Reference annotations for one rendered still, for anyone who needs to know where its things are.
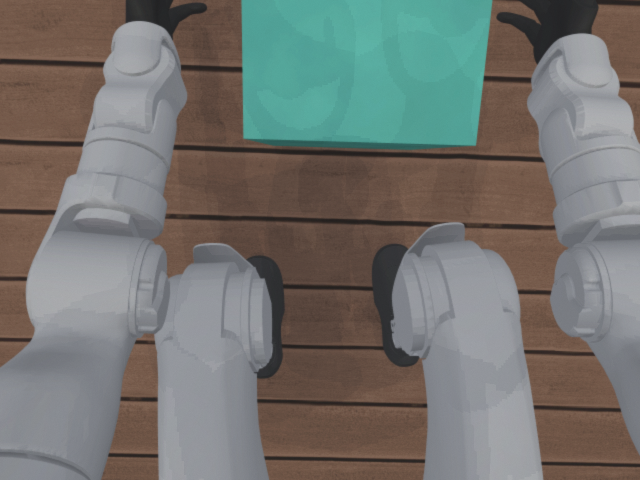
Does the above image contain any right robot thigh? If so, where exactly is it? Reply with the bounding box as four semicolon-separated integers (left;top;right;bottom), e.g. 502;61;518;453
394;240;543;480

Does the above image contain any right robot upper arm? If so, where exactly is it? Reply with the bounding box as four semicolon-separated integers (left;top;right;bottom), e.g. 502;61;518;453
550;239;640;455

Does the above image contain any carton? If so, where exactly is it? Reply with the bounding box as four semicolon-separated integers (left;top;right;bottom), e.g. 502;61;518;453
241;0;492;150

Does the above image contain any left robot upper arm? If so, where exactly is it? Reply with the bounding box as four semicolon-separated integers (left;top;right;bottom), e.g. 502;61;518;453
0;230;170;480

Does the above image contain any robot right foot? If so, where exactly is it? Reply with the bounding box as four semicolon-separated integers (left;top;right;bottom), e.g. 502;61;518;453
372;244;419;367

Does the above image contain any robot right hand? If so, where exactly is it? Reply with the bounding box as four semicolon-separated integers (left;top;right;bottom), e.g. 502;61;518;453
496;0;599;65

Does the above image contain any robot left forearm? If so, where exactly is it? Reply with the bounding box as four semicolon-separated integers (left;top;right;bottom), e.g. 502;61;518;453
26;21;187;326

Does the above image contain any robot right forearm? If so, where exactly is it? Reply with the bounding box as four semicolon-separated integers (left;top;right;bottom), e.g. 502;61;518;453
527;33;640;248

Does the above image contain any robot left hand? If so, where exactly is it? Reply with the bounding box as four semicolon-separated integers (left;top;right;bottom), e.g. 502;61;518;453
126;0;207;40

